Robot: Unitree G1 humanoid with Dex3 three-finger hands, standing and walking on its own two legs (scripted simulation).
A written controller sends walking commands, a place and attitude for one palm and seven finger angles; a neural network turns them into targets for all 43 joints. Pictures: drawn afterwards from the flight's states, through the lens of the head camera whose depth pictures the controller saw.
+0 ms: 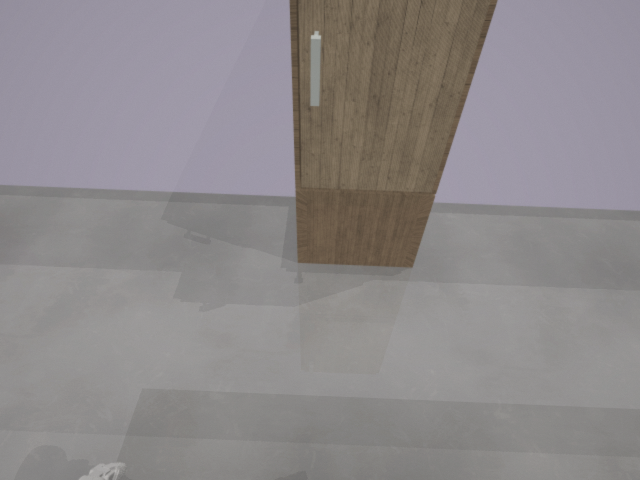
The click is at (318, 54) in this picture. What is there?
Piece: cupboard door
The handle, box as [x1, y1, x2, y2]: [310, 31, 320, 105]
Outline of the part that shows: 318,31 315,31 314,34 311,35 310,105 318,105 319,101 320,35 318,34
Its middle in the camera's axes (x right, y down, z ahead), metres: -0.01 -0.42 +0.96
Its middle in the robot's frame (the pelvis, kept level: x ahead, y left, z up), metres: +1.01 +0.07 +0.06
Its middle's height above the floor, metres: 0.83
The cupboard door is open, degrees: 0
